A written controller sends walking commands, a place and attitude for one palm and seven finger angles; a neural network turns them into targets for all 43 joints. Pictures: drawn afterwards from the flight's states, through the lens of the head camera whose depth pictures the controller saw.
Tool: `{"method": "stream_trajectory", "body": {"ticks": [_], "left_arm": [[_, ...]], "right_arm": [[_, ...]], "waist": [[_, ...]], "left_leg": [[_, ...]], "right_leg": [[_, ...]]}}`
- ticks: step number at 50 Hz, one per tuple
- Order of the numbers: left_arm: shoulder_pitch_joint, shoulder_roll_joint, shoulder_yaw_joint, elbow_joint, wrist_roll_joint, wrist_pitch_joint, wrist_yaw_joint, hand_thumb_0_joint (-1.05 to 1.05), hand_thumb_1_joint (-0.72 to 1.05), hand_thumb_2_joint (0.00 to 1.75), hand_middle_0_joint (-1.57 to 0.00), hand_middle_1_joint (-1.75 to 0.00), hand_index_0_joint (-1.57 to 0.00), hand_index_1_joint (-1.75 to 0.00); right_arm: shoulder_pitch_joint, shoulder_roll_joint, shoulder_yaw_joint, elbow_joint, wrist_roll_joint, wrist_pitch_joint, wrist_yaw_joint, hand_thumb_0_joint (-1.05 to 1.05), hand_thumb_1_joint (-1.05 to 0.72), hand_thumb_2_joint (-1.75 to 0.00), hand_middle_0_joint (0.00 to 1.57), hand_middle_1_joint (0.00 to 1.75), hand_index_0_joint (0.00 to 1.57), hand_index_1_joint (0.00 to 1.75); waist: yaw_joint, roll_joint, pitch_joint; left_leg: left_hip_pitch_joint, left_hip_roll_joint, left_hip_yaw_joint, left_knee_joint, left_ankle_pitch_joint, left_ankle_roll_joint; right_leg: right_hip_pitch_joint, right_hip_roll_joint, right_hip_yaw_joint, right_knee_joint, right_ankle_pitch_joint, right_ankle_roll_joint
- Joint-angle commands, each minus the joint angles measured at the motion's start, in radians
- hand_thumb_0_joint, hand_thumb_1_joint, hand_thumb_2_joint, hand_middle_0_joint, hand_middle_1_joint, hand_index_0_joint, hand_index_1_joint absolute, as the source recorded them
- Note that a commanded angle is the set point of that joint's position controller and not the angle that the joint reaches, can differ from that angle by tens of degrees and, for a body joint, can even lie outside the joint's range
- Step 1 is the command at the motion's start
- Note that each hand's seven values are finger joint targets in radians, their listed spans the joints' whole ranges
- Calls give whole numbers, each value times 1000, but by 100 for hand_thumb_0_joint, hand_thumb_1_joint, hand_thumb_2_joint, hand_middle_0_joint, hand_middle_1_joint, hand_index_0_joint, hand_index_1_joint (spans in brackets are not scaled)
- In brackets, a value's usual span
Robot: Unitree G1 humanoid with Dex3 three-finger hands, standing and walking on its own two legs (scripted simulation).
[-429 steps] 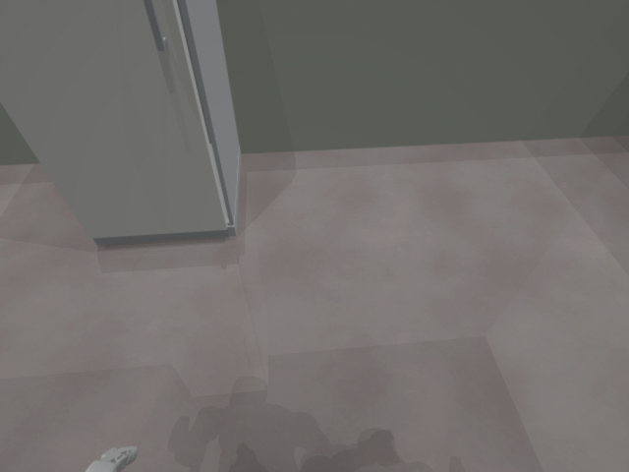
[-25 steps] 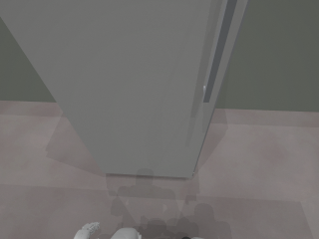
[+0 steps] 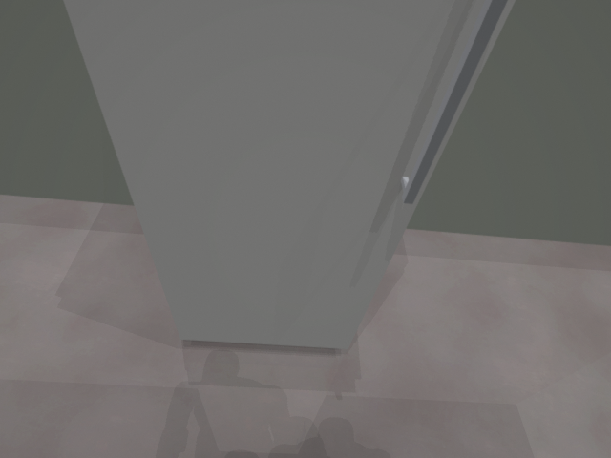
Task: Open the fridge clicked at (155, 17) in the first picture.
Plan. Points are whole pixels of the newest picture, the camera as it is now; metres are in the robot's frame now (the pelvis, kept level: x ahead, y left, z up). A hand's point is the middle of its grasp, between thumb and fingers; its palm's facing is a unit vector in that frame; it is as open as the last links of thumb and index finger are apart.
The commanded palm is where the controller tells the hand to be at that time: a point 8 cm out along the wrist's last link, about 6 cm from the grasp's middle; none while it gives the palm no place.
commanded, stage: come to a stop and stand still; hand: right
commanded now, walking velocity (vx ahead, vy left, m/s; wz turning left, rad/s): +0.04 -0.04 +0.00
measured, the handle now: (455, 76) +0.54 -0.15 +0.26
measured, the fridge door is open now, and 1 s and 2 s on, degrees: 0 0 0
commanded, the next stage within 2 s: look again from close up in 0.70 s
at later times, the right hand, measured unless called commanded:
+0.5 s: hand out of the picture +0.03 -0.25 -0.19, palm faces +0.03 +0.98 -0.19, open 7.4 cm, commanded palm none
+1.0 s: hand out of the picture +0.00 -0.25 -0.19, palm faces +0.00 +0.98 -0.21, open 7.4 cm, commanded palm none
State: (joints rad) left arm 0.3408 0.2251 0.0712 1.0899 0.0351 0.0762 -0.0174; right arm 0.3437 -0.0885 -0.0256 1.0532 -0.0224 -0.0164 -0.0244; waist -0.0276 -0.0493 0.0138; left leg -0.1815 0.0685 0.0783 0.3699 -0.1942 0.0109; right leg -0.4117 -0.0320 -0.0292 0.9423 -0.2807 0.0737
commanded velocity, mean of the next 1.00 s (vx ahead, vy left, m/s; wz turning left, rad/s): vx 0.00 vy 0.00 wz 0.00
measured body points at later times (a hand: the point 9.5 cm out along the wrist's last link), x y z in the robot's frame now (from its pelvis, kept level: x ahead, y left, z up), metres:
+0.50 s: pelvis +0.01 -0.08 -0.01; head +0.02 -0.08 +0.44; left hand +0.08 +0.15 -0.16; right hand +0.03 -0.31 -0.17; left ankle +0.00 +0.07 -0.75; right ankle -0.01 -0.16 -0.75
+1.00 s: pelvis -0.01 -0.08 -0.02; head +0.00 -0.07 +0.43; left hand -0.02 +0.14 -0.18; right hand +0.00 -0.30 -0.17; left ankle +0.00 +0.07 -0.75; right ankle -0.01 -0.16 -0.75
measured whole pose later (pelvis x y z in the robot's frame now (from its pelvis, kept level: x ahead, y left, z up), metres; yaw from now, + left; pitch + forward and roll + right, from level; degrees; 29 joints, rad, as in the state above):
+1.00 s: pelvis -0.01 -0.08 -0.02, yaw +0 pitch -3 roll +0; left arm 0.32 0.15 0.00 1.08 0.01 -0.02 0.02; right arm 0.27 -0.15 0.02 1.12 -0.01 -0.01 -0.04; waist 0.02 -0.02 0.05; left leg -0.21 0.08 0.07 0.52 -0.26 -0.04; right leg -0.19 0.01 -0.08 0.52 -0.29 -0.04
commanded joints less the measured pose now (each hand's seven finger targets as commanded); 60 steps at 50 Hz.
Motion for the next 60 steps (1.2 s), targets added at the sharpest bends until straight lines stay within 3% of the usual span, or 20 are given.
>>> {"method": "stream_trajectory", "body": {"ticks": [1, 4, 7, 8, 10, 11, 13, 15, 17, 20, 24, 39, 40, 41, 42, 44, 46, 50, 55, 60], "left_arm": [[-111, 17, -7, -108, -14, -44, 9, 0, 90, 90, -20, -30, -20, -30], [-103, -10, -17, -100, -25, -51, 14, 0, 90, 90, -20, -30, -20, -30], [-6, -19, -26, -55, -31, -67, 23, 0, 90, 90, -20, -30, -20, -30], [16, 4, -26, -39, -32, -78, 30, 0, 90, 90, -20, -30, -20, -30], [14, 106, -11, -49, -24, -90, 41, 0, 90, 90, -20, -30, -20, -30], [-34, 114, -10, -62, -23, -82, 44, 0, 90, 90, -20, -30, -20, -30], [-86, 68, -25, -54, -19, -89, 54, 0, 90, 90, -20, -30, -20, -30], [-94, 46, -34, -49, -21, -93, 63, 0, 90, 90, -20, -30, -20, -30], [-94, 45, -35, -42, -24, -95, 65, 0, 90, 90, -20, -30, -20, -30], [-91, 33, -36, -38, -33, -99, 61, 0, 90, 90, -20, -30, -20, -30], [-82, 38, -35, -24, -28, -97, 54, 0, 90, 90, -20, -30, -20, -30], [-24, 26, -53, 36, -28, -105, 51, 0, 90, 90, -20, -30, -20, -30], [-63, 80, -60, -37, -38, -117, 39, 0, 90, 90, -20, -30, -20, -30], [-44, 60, -63, -56, -27, -124, 37, 0, 90, 90, -20, -30, -20, -30], [17, 28, -57, -41, -20, -134, 41, 0, 90, 90, -20, -30, -20, -30], [38, 44, -56, -43, -22, -130, 49, 0, 90, 90, -20, -30, -20, -30], [28, 41, -55, -59, -24, -123, 51, 0, 90, 90, -20, -30, -20, -30], [6, 33, -53, -72, -24, -104, 43, 0, 90, 90, -20, -30, -20, -30], [6, 32, -50, -77, -23, -99, 37, 0, 90, 90, -20, -30, -20, -30], [17, 29, -51, -79, -22, -98, 36, 0, 90, 90, -20, -30, -20, -30]], "right_arm": [[108, -205, -44, -3, -11, -10, -20, 0, -90, -90, 20, 30, 20, 30], [67, -218, -44, 2, -15, -3, -16, 0, -90, -90, 20, 30, 20, 30], [0, -216, -40, 7, -3, 4, -16, 0, -90, -90, 20, 30, 20, 30], [-4, -190, -35, 5, 3, 9, -15, 0, -90, -90, 20, 30, 20, 30], [24, -113, -18, 0, 11, 19, -13, 0, -90, -90, 20, 30, 20, 30], [19, -106, -13, 6, 6, 22, -12, 0, -90, -90, 20, 30, 20, 30], [-19, -101, -4, 25, -1, 32, -10, 0, -90, -90, 20, 30, 20, 30], [-6, -112, -1, 43, 3, 29, -8, 0, -90, -90, 20, 30, 20, 30], [15, -121, 1, 61, 7, 20, -8, 0, -90, -90, 20, 30, 20, 30], [18, -152, 3, 75, 7, 8, -12, 0, -90, -90, 20, 30, 20, 30], [-45, -148, 7, 66, 7, 12, -12, 0, -90, -90, 20, 30, 20, 30], [-55, -162, 11, 73, 14, 16, -15, 0, -90, -90, 20, 30, 20, 30], [-16, -182, 29, 79, -2, -7, -53, 0, -90, -90, 20, 30, 20, 30], [-8, -206, 21, 63, -2, -28, -43, 0, -90, -90, 20, 30, 20, 30], [0, -201, 18, 49, 2, -30, -37, 0, -90, -90, 20, 30, 20, 30], [0, -179, 23, 40, 12, -25, -32, 0, -90, -90, 20, 30, 20, 30], [-18, -170, 25, 26, 9, -15, -27, 0, -90, -90, 20, 30, 20, 30], [-21, -152, 28, 15, 7, 0, -20, 0, -90, -90, 20, 30, 20, 30], [7, -159, 23, -4, 4, 0, -17, 0, -90, -90, 20, 30, 20, 30], [23, -163, 18, -21, 4, -3, -14, 0, -90, -90, 20, 30, 20, 30]], "waist": [[-48, 253, 28], [-32, 283, 33], [30, 254, -1], [36, 158, -13], [26, -133, -27], [11, -115, 14], [16, -185, 99], [10, -171, 80], [2, -93, 35], [9, -6, -19], [22, 96, 37], [14, 34, 49], [12, 53, 77], [23, 17, 34], [30, -12, -69], [30, -10, -171], [30, 20, -108], [33, 77, 97], [30, 69, 124], [35, 81, 100]], "left_leg": [[133, 269, -267, -137, 25, 126], [26, 240, -226, -115, 82, 118], [-89, 167, -147, -26, 61, 56], [-136, 122, -116, 35, 27, 25], [-173, 22, -7, 161, -171, -43], [-122, 17, -3, 201, -216, -51], [-137, 25, -7, 255, -210, -55], [-123, 29, -25, 238, -178, -50], [-66, 31, -31, 125, -88, -49], [38, 65, -66, 27, 201, -32], [21, 60, -58, 17, 139, -32], [58, 66, -58, -19, 89, -29], [-1, 74, -90, 40, 220, -10], [38, 95, -66, 83, 383, 3], [88, 94, -64, 147, 392, 14], [95, 67, -47, 149, 253, 19], [56, 53, -40, 129, 143, 14], [-50, 48, -66, 63, -51, 11], [-76, 43, -82, 37, -113, 11], [-101, 51, -105, -4, -166, 13]], "right_leg": [[-120, -24, -3, -127, -97, -5], [32, -2, -27, -271, -109, -21], [271, 17, -56, -514, 77, -30], [352, -14, -36, -566, 128, -37], [320, -242, 199, -641, 208, -130], [213, -276, 201, -683, 137, -168], [179, -213, 170, -733, 185, -166], [237, -186, 114, -663, 452, -171], [289, -161, 81, -590, 581, -160], [288, -102, 49, -549, 471, -110], [260, -99, 66, -610, 324, -94], [247, -90, 62, -674, 230, -91], [182, -106, 48, -501, 445, -78], [194, -66, 40, -489, 478, -65], [235, -58, 48, -494, 491, -67], [288, -89, 60, -470, 586, -90], [249, -91, 66, -481, 485, -102], [107, -71, 76, -578, 51, -107], [78, -59, 82, -617, -94, -105], [107, -48, 59, -601, -79, -102]]}}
